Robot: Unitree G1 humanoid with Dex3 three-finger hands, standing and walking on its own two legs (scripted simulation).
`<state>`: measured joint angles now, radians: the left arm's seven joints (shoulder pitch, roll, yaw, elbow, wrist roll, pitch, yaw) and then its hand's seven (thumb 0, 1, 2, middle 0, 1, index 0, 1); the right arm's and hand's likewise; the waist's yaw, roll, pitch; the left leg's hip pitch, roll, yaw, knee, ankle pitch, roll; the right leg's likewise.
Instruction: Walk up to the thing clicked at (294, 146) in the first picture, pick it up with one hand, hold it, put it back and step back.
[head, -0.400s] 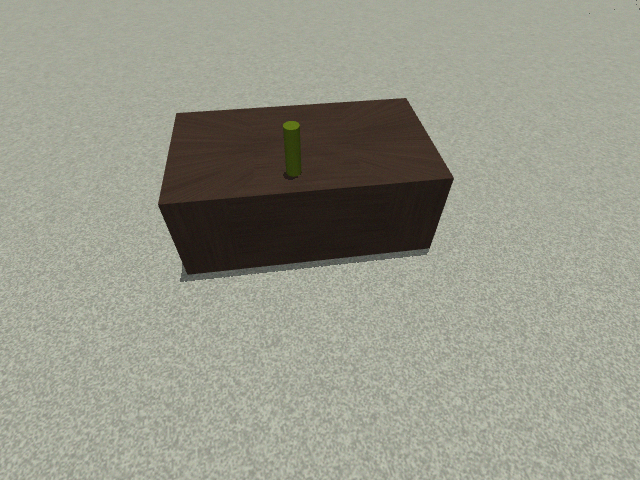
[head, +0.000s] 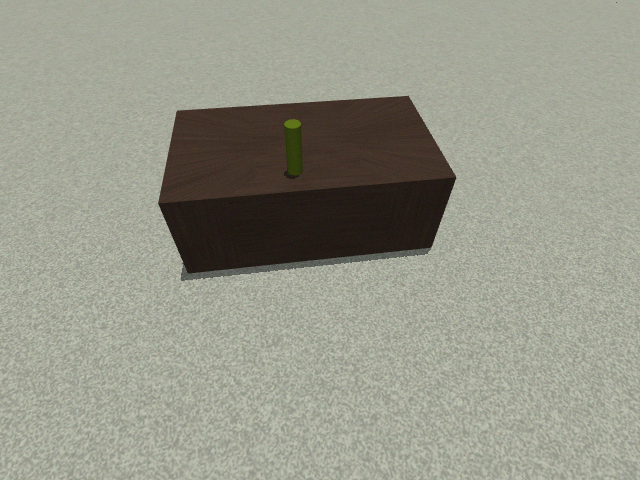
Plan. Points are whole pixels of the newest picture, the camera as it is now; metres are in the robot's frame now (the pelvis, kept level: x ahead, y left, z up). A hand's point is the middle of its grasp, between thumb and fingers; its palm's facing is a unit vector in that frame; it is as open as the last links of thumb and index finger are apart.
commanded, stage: stand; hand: right
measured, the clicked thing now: (293, 148) +1.15 +0.14 -0.30
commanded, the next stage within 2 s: walk up in 0.72 s
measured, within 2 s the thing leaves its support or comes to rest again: neither
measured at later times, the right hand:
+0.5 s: hand out of the picture +0.08 -0.25 -0.16, palm faces -0.03 +0.94 -0.34, open 7.4 cm
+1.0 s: hand out of the picture +0.14 -0.23 -0.14, palm faces -0.12 +0.92 -0.38, open 7.4 cm
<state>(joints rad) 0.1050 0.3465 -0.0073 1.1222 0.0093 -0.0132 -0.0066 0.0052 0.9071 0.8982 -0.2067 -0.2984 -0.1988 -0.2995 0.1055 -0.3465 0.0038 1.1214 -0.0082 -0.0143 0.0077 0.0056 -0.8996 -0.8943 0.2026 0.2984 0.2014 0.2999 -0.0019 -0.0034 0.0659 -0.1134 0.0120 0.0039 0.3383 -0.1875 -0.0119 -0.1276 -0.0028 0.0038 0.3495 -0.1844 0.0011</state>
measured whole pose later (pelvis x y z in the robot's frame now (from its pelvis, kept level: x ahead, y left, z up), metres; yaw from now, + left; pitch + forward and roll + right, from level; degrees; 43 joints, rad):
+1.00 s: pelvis +0.05 +0.05 -0.01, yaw +6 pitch -2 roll -2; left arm 0.27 0.44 0.08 1.00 0.05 -0.07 -0.03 0.01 0.90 0.90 -0.21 -0.30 -0.20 -0.30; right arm 0.23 -0.44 -0.11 0.98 -0.04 0.01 0.11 0.01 -0.90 -0.89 0.20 0.30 0.20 0.30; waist 0.01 0.03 0.05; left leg -0.43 0.10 -0.03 0.72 -0.33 -0.01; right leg -0.04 -0.06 -0.08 0.39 -0.31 0.02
